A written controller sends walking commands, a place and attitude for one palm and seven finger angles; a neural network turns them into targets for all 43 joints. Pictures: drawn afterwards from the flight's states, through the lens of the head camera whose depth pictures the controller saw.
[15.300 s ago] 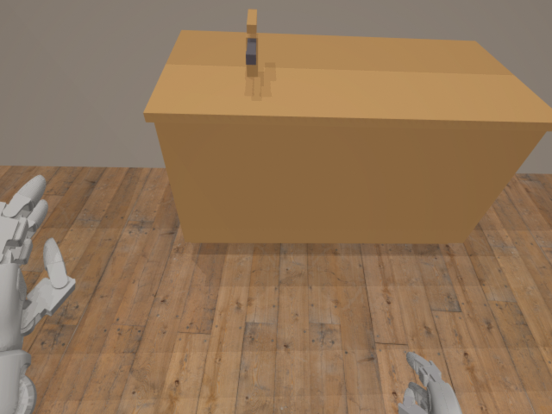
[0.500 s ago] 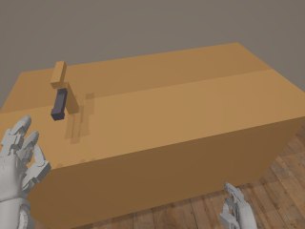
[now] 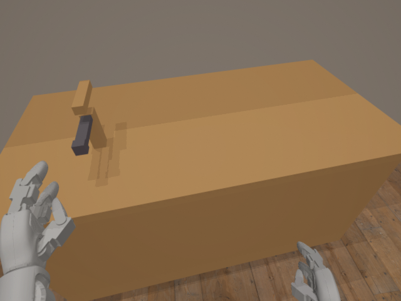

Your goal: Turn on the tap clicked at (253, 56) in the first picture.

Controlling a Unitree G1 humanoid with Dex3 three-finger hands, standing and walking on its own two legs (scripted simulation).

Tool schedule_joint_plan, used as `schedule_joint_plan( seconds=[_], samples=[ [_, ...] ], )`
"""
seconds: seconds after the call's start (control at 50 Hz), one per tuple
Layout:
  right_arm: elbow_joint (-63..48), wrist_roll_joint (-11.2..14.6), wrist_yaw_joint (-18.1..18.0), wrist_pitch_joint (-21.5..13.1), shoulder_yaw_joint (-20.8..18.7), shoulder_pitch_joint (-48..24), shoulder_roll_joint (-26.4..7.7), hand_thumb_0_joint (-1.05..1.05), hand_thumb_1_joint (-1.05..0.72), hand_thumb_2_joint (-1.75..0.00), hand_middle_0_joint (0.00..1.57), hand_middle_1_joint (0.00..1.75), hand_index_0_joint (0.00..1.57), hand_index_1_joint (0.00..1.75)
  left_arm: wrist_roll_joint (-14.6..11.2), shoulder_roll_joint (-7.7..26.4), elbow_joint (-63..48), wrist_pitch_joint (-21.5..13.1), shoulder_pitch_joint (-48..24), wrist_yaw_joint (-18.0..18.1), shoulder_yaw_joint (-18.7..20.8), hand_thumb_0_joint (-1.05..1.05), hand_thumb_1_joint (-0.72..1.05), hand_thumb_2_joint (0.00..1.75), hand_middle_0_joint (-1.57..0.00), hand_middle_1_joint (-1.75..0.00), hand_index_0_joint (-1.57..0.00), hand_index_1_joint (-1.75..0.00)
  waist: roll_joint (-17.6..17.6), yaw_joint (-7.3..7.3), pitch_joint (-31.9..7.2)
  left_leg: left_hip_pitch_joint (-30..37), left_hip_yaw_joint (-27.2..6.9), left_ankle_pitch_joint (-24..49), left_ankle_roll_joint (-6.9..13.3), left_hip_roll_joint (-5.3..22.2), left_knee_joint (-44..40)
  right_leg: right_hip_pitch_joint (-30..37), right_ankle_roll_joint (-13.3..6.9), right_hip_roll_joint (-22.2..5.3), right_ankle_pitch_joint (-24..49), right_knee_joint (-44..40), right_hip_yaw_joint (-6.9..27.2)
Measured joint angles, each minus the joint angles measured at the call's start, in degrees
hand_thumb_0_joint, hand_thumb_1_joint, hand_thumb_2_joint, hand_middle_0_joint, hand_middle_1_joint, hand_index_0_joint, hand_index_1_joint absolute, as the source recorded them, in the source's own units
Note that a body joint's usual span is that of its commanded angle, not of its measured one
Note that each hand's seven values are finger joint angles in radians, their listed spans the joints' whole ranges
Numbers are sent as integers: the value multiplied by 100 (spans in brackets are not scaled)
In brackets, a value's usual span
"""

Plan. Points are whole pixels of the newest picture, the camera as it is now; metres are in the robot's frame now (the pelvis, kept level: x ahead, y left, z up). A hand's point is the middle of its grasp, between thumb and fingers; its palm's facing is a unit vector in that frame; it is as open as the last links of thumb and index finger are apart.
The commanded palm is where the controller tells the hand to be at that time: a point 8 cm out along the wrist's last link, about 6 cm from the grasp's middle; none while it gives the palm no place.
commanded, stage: turn the palm inward beside the body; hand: left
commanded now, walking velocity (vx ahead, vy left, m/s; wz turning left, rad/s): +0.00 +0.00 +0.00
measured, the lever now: (80, 147) +0.40 +0.35 +0.10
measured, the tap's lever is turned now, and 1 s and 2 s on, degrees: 0 0 0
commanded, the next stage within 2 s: reach beside the lever's end, fingers flat in 0.40 s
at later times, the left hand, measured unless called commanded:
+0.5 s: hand (84, 217) +0.19 +0.21 +0.15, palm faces +0.50 -0.86 -0.10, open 7.4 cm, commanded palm +0.14 +0.25 +0.16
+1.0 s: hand (78, 197) +0.24 +0.25 +0.14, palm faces +0.52 -0.85 -0.09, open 7.4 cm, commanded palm +0.19 +0.29 +0.14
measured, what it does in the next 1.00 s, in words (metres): stands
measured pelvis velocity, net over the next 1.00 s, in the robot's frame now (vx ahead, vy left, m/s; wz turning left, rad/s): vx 0.00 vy -0.01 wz -0.01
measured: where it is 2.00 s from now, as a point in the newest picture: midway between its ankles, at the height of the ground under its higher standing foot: outside the picture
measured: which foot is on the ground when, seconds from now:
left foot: down 0.00-1.00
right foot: down 0.00-1.00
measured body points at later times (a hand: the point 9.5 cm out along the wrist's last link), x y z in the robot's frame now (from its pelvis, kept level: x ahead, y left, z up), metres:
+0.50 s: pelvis +0.01 -0.02 +0.00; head -0.01 -0.05 +0.45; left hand +0.16 +0.25 +0.16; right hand +0.22 -0.23 -0.07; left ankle +0.03 +0.13 -0.72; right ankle +0.00 -0.08 -0.72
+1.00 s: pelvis +0.00 -0.01 +0.00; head -0.01 -0.04 +0.45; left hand +0.20 +0.29 +0.15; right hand +0.19 -0.24 -0.08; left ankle +0.03 +0.13 -0.72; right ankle +0.00 -0.08 -0.72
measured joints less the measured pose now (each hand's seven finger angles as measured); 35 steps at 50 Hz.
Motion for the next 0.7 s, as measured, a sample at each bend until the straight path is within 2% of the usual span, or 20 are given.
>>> schedule_joint_plan(
  seconds=[0.16,0.58,0.7],
  samples=[
    [10,8,-8,-28,-1,12,-15,1,-90,-90,20,30,20,30,-50,-16,-5,138,-14,-34,4,2,90,90,-21,-30,-20,-30,41,9,-33,48,-38,-10,-49,36,-61,48,-53,39,-21,-51,-34],
    [-18,29,14,-34,-100,43,-76,1,-90,-90,20,30,20,30,-94,-53,110,35,12,-123,40,2,90,90,-21,-30,-21,-30,42,31,-95,100,-67,-43,-134,95,-115,65,-151,99,-90,-36,-59],
    [82,41,-42,5,-98,-15,-58,1,-90,-90,20,30,20,30,-140,63,568,-50,-373,-99,287,2,90,90,-21,-31,-21,-30,33,22,-22,66,-89,-6,-134,112,-111,42,-165,117,-46,-50,-82]
  ],
)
